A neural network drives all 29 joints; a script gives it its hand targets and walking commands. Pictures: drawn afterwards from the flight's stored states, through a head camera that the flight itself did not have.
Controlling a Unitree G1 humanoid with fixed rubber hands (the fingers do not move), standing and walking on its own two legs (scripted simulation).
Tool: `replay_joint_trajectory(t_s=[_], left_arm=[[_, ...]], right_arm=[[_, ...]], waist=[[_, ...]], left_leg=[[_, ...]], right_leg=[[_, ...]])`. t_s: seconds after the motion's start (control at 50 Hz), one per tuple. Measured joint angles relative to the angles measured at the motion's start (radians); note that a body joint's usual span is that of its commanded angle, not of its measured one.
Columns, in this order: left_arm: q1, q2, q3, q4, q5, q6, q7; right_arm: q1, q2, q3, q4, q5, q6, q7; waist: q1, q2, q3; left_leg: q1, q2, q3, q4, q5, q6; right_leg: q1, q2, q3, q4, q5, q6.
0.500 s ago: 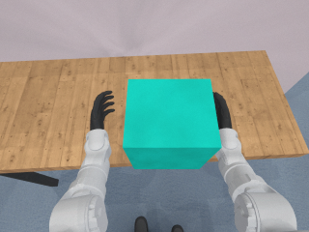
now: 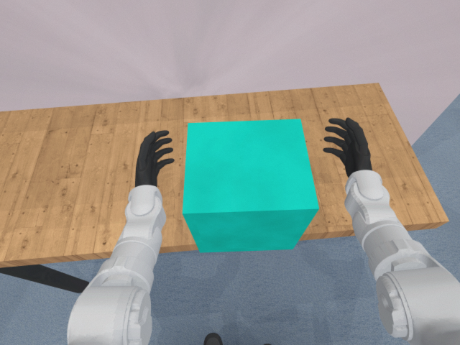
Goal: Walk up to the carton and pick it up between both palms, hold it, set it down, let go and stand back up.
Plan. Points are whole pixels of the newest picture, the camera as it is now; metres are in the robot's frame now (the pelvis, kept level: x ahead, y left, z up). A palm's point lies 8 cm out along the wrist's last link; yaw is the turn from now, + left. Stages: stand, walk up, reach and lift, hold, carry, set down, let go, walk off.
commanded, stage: set down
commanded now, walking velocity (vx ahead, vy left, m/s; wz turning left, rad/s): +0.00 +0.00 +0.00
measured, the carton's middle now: (245, 192) +0.40 +0.00 -0.02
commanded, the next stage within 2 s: none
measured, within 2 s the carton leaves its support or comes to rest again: neither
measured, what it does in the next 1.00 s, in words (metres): stands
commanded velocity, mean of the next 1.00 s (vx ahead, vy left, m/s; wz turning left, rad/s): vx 0.00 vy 0.00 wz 0.00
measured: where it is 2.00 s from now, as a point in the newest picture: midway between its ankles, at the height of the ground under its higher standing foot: outside the picture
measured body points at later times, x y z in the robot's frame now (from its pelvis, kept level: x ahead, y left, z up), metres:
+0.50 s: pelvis -0.01 -0.01 +0.01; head +0.02 +0.01 +0.46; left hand +0.42 +0.22 +0.13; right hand +0.45 -0.18 +0.14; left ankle +0.03 +0.10 -0.73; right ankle -0.01 -0.10 -0.73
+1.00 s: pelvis +0.00 +0.00 +0.01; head +0.02 +0.01 +0.46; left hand +0.33 +0.22 +0.02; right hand +0.36 -0.19 +0.04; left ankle +0.03 +0.10 -0.73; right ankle -0.01 -0.10 -0.73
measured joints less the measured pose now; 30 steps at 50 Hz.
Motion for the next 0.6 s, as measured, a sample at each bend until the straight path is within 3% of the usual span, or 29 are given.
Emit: replay_joint_trajectory(t_s=[0.18, 0.34, 0.46, 0.6], left_arm=[[-0.132, 0.055, -0.030, 0.058, -0.070, 0.113, -0.005], [-0.194, 0.112, -0.063, 0.071, -0.091, 0.232, -0.029], [-0.138, 0.148, -0.095, -0.063, -0.127, 0.311, -0.027], [-0.056, 0.157, -0.113, -0.191, -0.108, 0.453, -0.044]], right_arm=[[-0.124, -0.028, 0.081, 0.036, 0.064, 0.137, -0.012], [-0.199, -0.033, 0.088, 0.092, 0.090, 0.238, -0.040], [-0.155, -0.042, 0.114, -0.007, 0.147, 0.306, -0.049], [-0.098, -0.043, 0.110, -0.047, 0.152, 0.408, -0.055]], waist=[[0.007, -0.010, 0.005], [-0.011, -0.025, 0.055], [-0.012, -0.045, 0.055], [-0.008, -0.032, 0.092]], left_leg=[[0.065, 0.003, 0.000, 0.012, -0.001, -0.003], [0.160, 0.000, -0.030, 0.029, -0.012, -0.012], [0.202, -0.001, -0.033, 0.037, -0.025, -0.012], [0.315, -0.012, -0.045, 0.028, -0.040, -0.010]], right_leg=[[0.047, 0.003, -0.002, 0.049, -0.020, -0.006], [0.156, 0.002, -0.031, 0.056, -0.038, -0.014], [0.202, 0.001, -0.033, 0.060, -0.049, -0.018], [0.330, -0.008, -0.043, 0.030, -0.059, -0.014]])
